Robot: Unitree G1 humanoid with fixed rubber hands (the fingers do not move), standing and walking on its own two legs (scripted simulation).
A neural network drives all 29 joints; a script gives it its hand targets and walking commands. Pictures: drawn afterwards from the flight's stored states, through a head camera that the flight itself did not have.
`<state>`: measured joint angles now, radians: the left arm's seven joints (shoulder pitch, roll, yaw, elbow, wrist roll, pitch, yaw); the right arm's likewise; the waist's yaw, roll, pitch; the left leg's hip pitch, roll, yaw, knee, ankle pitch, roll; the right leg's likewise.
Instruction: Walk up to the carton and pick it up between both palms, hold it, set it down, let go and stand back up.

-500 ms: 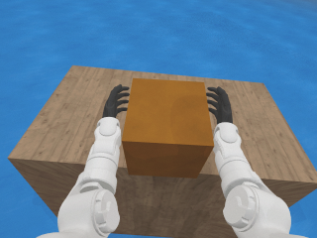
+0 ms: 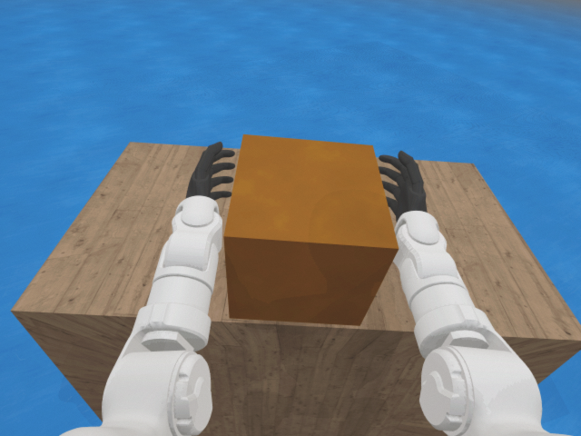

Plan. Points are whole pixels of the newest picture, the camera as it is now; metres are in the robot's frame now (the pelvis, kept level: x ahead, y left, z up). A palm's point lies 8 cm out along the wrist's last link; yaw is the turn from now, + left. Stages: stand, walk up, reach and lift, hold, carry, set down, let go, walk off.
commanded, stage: reach and lift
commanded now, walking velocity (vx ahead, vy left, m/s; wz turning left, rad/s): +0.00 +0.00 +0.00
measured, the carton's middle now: (302, 230) +0.41 +0.01 +0.11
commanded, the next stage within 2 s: hold in 1.34 s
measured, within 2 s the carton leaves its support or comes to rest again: neither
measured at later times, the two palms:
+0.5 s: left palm (172, 174) +0.35 +0.17 +0.23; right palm (420, 183) +0.36 -0.12 +0.24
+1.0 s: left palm (175, 170) +0.37 +0.18 +0.23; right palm (413, 175) +0.39 -0.11 +0.23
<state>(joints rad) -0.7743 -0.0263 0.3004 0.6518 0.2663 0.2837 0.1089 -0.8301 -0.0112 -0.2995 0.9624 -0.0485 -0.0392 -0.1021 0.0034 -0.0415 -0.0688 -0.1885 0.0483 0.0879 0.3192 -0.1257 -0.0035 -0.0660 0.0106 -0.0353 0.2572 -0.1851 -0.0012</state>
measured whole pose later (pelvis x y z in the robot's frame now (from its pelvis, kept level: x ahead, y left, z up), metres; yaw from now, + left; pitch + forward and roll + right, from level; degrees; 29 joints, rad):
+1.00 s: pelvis -0.01 +0.01 +0.00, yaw +2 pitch -6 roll -1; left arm -0.84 0.01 0.31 0.37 0.33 0.71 0.02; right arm -0.95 -0.07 -0.11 0.86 0.18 0.27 -0.18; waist -0.07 -0.08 -0.03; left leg -0.09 0.02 0.06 0.31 -0.12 0.01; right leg 0.05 -0.01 -0.07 0.25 -0.19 0.01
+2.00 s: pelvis -0.01 +0.00 +0.00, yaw +2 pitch -6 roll -1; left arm -0.82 0.05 0.30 0.31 0.27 0.83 0.00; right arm -0.99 -0.13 0.06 0.76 0.37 0.46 -0.29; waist -0.09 -0.05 -0.10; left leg -0.11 0.04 0.06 0.33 -0.12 0.00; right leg 0.02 0.00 -0.06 0.27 -0.20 0.00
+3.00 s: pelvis -0.01 -0.01 +0.00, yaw +2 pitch -6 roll +0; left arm -0.81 0.04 0.32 0.22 0.30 0.88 -0.04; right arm -0.95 -0.11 0.05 0.66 0.37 0.52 -0.31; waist -0.08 -0.04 -0.08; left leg -0.09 0.04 0.05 0.33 -0.13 -0.01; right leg 0.04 0.01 -0.06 0.28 -0.21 0.00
